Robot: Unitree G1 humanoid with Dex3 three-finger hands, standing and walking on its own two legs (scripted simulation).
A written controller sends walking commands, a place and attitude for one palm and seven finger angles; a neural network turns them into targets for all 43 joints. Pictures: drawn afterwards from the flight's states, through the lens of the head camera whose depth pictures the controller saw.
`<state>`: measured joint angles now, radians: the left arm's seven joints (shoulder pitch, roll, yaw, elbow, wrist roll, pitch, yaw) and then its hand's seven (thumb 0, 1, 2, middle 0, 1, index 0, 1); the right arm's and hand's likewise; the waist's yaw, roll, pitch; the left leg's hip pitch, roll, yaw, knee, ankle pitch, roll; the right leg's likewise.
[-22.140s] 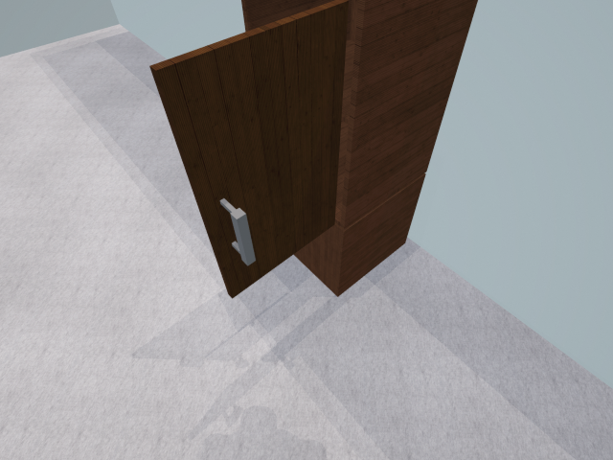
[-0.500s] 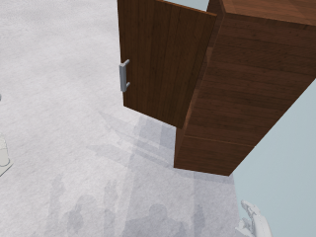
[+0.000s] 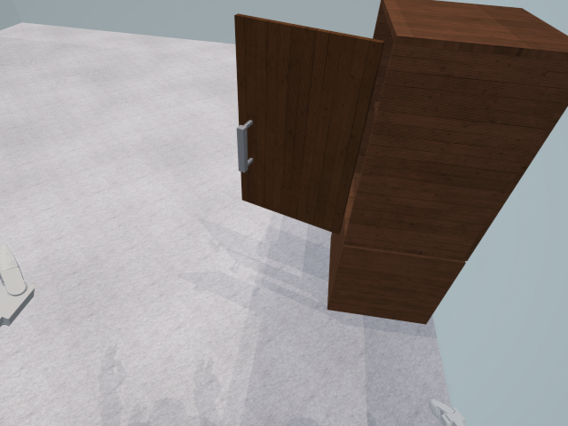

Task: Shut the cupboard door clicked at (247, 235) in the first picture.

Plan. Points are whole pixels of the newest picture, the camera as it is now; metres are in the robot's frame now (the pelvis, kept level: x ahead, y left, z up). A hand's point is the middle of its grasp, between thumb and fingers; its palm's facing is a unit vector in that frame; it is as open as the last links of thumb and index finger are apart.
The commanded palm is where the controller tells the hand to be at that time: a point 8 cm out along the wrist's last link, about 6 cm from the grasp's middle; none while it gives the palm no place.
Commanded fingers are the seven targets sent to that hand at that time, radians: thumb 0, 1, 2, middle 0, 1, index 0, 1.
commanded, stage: stop stepping back and stand still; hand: left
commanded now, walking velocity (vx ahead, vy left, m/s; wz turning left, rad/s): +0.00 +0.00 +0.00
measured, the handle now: (246, 146) +0.90 +0.13 -0.08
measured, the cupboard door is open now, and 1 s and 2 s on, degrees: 73 73 73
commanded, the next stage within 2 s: let the arm hang, fingers relaxed in 0.14 s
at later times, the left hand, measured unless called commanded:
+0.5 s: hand out of the picture +0.11 +0.17 -0.14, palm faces -0.03 -0.98 -0.19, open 7.4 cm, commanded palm none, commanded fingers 0.00 0.90 0.90 -0.20 -0.30 -0.20 -0.30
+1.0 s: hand out of the picture -0.02 +0.20 -0.15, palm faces +0.03 -0.97 -0.26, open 7.4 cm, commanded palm none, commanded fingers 0.00 0.90 0.90 -0.20 -0.30 -0.20 -0.30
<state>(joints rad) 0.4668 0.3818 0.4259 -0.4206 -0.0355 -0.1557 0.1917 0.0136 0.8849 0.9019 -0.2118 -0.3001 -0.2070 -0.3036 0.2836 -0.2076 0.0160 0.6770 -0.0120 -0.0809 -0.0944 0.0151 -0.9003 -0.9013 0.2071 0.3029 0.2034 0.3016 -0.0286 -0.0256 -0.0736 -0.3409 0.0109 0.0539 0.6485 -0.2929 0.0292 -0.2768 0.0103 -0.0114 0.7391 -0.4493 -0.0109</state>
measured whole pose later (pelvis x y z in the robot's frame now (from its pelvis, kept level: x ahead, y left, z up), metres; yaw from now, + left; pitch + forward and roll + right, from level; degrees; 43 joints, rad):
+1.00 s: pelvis -0.01 +0.00 +0.02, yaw +0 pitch -2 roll +0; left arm 0.31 0.20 0.02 1.13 0.01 0.01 0.02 0.00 0.91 0.90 -0.20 -0.30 -0.20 -0.30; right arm 0.30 -0.18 0.00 1.13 -0.02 0.01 -0.02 0.01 -0.91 -0.90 0.20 0.30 0.20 0.30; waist 0.00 0.03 0.02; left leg -0.19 0.00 0.04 0.41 -0.18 0.01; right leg -0.16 0.02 -0.05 0.40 -0.20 -0.04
